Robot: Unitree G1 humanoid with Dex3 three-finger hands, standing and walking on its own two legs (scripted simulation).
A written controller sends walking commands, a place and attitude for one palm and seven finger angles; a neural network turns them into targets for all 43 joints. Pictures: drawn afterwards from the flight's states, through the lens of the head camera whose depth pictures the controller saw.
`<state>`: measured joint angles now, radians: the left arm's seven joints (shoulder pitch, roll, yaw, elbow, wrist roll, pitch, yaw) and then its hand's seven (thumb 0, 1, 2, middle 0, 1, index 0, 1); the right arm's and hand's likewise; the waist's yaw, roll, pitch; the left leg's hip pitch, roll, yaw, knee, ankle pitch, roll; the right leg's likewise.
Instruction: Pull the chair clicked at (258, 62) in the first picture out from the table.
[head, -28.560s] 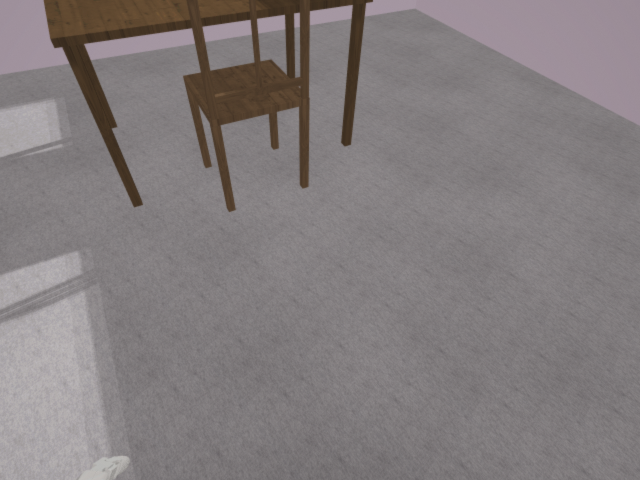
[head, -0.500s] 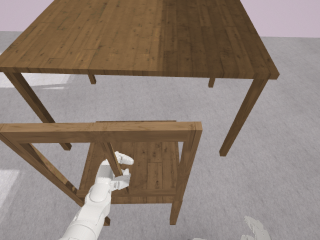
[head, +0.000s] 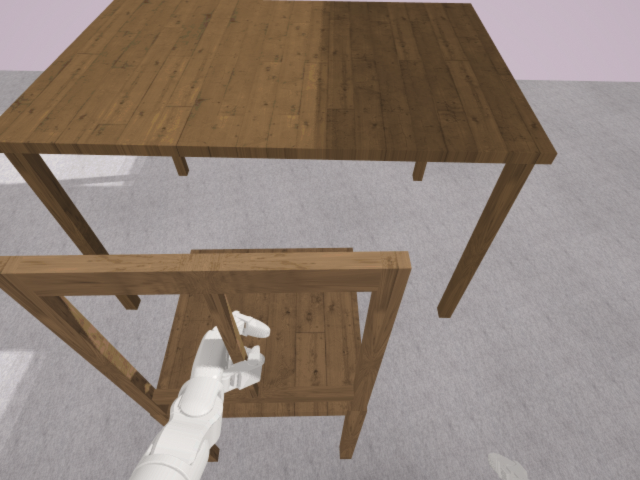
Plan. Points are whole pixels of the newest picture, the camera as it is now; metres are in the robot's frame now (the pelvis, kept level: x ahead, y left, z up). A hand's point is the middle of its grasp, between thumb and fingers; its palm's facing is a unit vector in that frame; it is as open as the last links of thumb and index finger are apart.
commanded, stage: open the thumb and straighten the fingers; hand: left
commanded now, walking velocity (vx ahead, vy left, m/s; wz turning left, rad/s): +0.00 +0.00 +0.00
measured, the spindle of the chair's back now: (237, 352) +0.29 +0.12 -0.04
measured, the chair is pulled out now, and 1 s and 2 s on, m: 0.24 0.24 0.24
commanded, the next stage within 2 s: draw the fingers out of the gap in 0.70 s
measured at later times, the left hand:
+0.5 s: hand (250, 357) +0.29 +0.11 -0.06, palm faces -0.03 -0.99 -0.15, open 14.9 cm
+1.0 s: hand (243, 390) +0.25 +0.11 -0.06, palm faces -0.02 -0.99 -0.15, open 17.5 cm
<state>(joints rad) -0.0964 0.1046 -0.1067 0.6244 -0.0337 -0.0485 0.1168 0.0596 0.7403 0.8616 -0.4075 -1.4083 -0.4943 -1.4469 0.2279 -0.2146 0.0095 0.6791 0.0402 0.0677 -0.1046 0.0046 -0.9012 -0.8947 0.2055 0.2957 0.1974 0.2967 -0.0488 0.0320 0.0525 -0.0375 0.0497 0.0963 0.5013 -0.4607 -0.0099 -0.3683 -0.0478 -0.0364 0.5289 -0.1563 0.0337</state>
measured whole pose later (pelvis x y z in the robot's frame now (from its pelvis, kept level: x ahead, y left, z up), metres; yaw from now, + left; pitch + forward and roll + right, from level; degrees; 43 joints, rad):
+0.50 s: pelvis -0.02 -0.02 -0.03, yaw +4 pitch +11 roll +1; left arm -0.18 0.16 -0.03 0.46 -0.06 0.13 0.02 -0.01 -0.48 0.23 -0.27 -0.80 -0.27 -0.81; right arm 0.23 -0.26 0.01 0.62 0.04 -0.05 -0.02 0.00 -0.90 -0.89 0.20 0.30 0.20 0.30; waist -0.05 0.04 -0.08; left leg -0.45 0.03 0.03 0.79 -0.53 -0.03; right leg -0.74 -0.10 -0.08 0.76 -0.21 0.01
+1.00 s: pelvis -0.02 -0.03 -0.03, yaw +5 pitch +11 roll +1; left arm 0.04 0.18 -0.02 0.25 -0.07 0.15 -0.02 -0.01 -0.54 0.20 -0.01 -0.01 -0.01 -0.01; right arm 0.25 -0.29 0.00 0.56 0.05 -0.10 -0.04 0.01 -0.90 -0.89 0.20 0.30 0.20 0.30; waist -0.06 0.04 -0.09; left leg -0.46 0.05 0.01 0.81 -0.54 -0.05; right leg -0.75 -0.09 -0.10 0.80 -0.24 -0.01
